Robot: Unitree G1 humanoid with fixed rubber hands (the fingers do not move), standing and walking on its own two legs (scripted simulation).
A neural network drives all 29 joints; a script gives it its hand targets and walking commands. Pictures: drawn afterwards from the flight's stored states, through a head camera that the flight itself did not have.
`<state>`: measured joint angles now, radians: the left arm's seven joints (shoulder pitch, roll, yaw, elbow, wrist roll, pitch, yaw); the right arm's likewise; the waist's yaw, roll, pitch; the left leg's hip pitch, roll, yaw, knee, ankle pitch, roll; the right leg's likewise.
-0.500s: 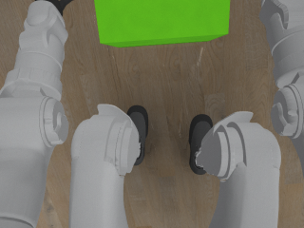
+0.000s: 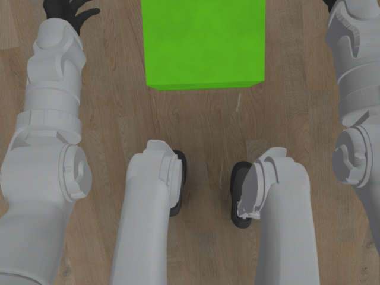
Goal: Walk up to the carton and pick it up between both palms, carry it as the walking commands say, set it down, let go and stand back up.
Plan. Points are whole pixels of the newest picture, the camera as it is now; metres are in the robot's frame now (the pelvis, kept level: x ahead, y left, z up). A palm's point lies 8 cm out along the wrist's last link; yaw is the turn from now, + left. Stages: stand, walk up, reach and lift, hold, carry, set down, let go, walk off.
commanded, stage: set down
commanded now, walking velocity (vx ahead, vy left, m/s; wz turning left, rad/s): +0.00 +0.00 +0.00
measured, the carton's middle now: (203, 49) +0.53 +0.04 -0.33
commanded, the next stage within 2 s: let go in 1.00 s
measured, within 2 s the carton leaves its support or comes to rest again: neither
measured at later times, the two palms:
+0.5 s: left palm out of the picture +0.52 +0.27 +0.04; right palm out of the picture +0.57 -0.18 +0.04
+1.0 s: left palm out of the picture +0.51 +0.27 +0.16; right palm out of the picture +0.57 -0.17 +0.16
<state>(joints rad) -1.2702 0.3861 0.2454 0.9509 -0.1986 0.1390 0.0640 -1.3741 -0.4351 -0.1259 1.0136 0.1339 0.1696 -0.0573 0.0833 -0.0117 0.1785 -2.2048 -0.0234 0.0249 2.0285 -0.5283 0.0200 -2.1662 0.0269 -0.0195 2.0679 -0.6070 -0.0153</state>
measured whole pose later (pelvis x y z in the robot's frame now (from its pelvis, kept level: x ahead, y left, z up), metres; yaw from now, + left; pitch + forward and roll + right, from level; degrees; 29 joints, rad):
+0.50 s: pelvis +0.02 +0.00 +0.14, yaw +0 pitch +47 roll -1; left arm -1.11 0.38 0.31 0.80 -0.15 0.21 -0.03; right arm -1.22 -0.41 -0.20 0.90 0.09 0.24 0.02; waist 0.08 -0.02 -0.03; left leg -1.92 -0.03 -0.01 1.53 -0.43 0.01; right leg -1.88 0.04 -0.01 1.56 -0.49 -0.01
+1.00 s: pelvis +0.04 +0.01 +0.25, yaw +0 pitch +43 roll -1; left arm -1.03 0.28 0.39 0.86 -0.01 0.16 -0.04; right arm -1.14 -0.35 -0.29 0.96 -0.04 0.17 0.07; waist 0.08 -0.02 -0.06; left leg -1.50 -0.03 -0.01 1.02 -0.27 0.02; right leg -1.47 0.04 0.02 1.04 -0.32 0.00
